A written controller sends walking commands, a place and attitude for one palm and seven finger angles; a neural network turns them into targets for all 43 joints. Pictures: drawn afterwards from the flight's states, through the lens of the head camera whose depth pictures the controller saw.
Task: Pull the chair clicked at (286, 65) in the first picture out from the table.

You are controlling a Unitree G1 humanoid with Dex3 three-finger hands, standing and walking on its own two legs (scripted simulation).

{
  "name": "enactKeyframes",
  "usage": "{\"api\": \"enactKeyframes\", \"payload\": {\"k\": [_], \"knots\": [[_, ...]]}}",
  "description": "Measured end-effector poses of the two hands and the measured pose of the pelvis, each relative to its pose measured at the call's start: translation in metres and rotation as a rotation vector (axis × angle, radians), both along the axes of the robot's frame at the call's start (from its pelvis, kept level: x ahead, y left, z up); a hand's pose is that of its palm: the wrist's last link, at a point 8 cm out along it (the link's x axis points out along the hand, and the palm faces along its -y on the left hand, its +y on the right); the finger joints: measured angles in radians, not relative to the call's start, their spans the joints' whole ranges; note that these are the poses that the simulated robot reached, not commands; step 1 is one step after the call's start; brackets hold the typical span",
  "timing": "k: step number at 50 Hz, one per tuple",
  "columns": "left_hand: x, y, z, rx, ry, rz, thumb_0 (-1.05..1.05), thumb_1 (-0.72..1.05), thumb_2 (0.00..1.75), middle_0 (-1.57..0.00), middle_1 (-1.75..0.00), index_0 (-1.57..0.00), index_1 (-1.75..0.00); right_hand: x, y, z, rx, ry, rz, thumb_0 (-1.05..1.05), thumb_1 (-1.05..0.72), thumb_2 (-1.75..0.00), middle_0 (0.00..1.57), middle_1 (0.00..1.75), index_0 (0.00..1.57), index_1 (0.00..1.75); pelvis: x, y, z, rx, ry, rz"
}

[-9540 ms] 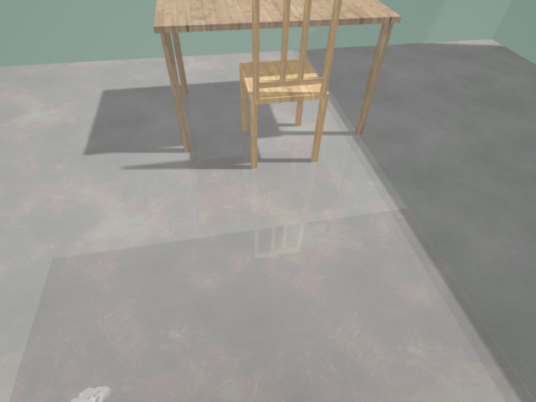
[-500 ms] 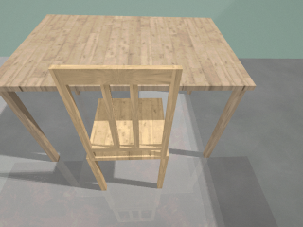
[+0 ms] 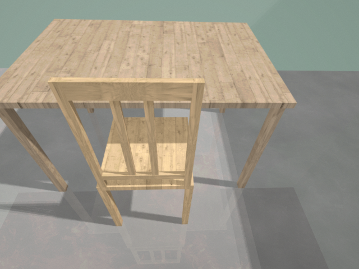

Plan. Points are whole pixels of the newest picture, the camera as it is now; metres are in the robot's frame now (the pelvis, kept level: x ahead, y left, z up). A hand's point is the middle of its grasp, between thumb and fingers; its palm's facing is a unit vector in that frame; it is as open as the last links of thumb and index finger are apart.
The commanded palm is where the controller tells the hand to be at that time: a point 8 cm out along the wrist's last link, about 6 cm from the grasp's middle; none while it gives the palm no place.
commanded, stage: look again from close up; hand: left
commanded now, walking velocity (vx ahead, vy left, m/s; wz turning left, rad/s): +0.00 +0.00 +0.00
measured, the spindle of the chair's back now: (125, 143) +0.49 +0.21 -0.07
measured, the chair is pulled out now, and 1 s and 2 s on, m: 0.00 0.00 0.00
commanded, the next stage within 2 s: shuffle to correct the standing spot in 0.38 s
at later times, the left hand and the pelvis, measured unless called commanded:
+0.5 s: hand out of the picture -0.02 +0.14 -0.18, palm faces +0.03 -0.99 -0.16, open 7.4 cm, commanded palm none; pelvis +0.00 -0.02 +0.00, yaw +0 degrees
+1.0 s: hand out of the picture +0.03 +0.14 -0.18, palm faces +0.09 -0.98 -0.16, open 7.4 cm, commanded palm none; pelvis +0.07 -0.02 +0.00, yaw +4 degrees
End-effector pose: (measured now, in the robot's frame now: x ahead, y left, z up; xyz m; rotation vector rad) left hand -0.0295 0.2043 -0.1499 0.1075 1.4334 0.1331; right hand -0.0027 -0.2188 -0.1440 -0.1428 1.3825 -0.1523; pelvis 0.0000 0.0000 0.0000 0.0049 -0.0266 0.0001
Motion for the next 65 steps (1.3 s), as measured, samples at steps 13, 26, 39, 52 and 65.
{"api": "enactKeyframes", "payload": {"k": [13, 26, 39, 52, 65], "knots": [[0.002, -0.011, 0.002, 0.003, -0.009, -0.003, 0.0, 0.91, 0.9, -0.2, -0.29, -0.2, -0.3, -0.007, -0.007, -0.001, 0.015, 0.019, -0.004, 0.01, -0.91, -0.9, 0.2, 0.3, 0.2, 0.3, -0.001, -0.011, 0.001, 0.002, 0.002, 0.0], [0.003, -0.019, 0.003, 0.008, -0.02, 0.0, 0.0, 0.91, 0.9, -0.2, -0.29, -0.2, -0.3, -0.011, -0.012, -0.002, 0.024, 0.023, -0.007, 0.01, -0.91, -0.9, 0.2, 0.3, 0.2, 0.3, -0.002, -0.02, 0.001, 0.004, -0.001, 0.001], [-0.002, -0.022, -0.004, 0.015, 0.017, 0.088, 0.0, 0.91, 0.9, -0.2, -0.29, -0.2, -0.3, 0.0, -0.026, -0.009, 0.015, 0.106, 0.035, 0.01, -0.91, -0.9, 0.2, 0.3, 0.2, 0.3, 0.027, -0.027, -0.009, -0.006, 0.035, 0.059], [0.082, -0.015, 0.0, 0.03, -0.035, 0.075, 0.01, 0.92, 0.9, -0.2, -0.29, -0.2, -0.3, 0.058, -0.017, -0.002, 0.008, 0.072, 0.07, 0.01, -0.91, -0.9, 0.2, 0.3, 0.2, 0.3, 0.074, -0.027, -0.003, -0.007, 0.021, 0.08], [0.137, -0.01, 0.007, 0.107, -0.171, 0.044, 0.0, 0.92, 0.9, -0.2, -0.29, -0.2, -0.3, 0.11, -0.045, -0.015, 0.009, -0.018, 0.044, 0.01, -0.92, -0.9, 0.2, 0.3, 0.2, 0.3, 0.075, -0.045, -0.01, 0.023, 0.012, 0.081]]}}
